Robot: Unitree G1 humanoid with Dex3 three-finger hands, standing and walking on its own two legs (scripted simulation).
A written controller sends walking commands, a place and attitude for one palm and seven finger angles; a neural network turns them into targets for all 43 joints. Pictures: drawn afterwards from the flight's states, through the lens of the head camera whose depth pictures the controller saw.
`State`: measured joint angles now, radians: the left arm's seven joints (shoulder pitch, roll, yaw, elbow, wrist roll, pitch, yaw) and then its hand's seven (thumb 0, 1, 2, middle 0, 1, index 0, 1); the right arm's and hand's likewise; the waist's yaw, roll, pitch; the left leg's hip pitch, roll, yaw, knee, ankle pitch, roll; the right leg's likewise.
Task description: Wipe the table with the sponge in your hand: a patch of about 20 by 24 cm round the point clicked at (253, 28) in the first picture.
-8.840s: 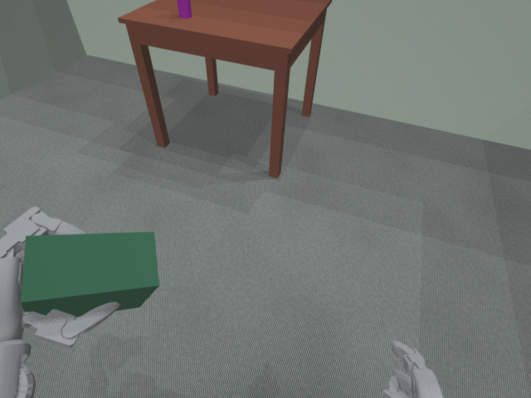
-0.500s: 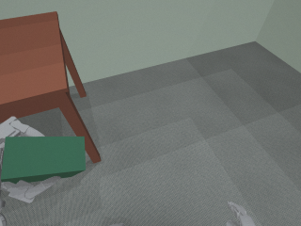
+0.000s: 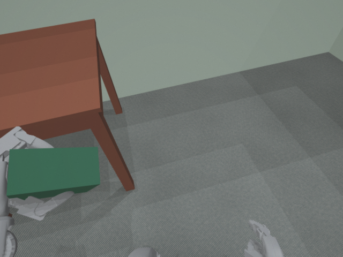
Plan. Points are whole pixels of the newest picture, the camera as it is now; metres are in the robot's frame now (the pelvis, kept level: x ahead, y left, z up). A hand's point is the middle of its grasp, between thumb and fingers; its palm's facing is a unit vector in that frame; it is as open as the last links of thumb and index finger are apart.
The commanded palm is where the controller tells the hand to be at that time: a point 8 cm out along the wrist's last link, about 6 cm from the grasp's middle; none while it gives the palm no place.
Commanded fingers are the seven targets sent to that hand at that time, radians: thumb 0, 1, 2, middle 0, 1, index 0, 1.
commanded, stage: take the last steps up to it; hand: left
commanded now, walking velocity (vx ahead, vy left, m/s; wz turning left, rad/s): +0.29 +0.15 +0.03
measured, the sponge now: (68, 173) +0.23 +0.20 +0.15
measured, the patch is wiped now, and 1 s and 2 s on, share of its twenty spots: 0.00 0.00 0.00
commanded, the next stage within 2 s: come to a stop and stand still in 0.58 s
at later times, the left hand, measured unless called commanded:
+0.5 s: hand (43, 115) +0.34 +0.27 +0.19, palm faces +0.31 -0.80 -0.52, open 10.3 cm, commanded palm +0.28 +0.33 +0.18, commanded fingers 0.00 0.10 1.30 -1.20 -1.60 -1.20 -1.60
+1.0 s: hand (35, 95) +0.41 +0.33 +0.18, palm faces +0.36 -0.81 -0.47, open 10.3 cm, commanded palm +0.34 +0.37 +0.18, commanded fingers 0.00 0.10 1.30 -1.20 -1.60 -1.20 -1.60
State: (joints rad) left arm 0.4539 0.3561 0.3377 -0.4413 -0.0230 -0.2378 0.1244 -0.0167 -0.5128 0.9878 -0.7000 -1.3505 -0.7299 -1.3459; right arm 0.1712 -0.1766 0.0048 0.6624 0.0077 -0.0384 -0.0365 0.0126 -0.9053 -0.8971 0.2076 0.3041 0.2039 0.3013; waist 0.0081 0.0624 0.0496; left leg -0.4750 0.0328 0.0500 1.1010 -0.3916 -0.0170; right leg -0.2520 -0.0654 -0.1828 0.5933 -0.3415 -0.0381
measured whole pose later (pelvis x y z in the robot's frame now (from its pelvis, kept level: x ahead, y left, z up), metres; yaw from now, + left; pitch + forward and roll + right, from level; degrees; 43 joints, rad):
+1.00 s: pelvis +0.17 +0.10 +0.00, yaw -1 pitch +0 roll +1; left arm 0.44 0.45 0.40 -0.56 -0.03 -0.22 0.16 -0.02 -0.51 0.99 -0.70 -1.35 -0.73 -1.34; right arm 0.14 -0.19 -0.04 0.55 0.00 -0.04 -0.07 0.01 -0.91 -0.90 0.20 0.30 0.20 0.30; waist 0.00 -0.06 0.11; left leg -0.33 0.06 0.13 0.55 -0.21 -0.01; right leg -0.32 -0.06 -0.07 0.82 -0.52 0.03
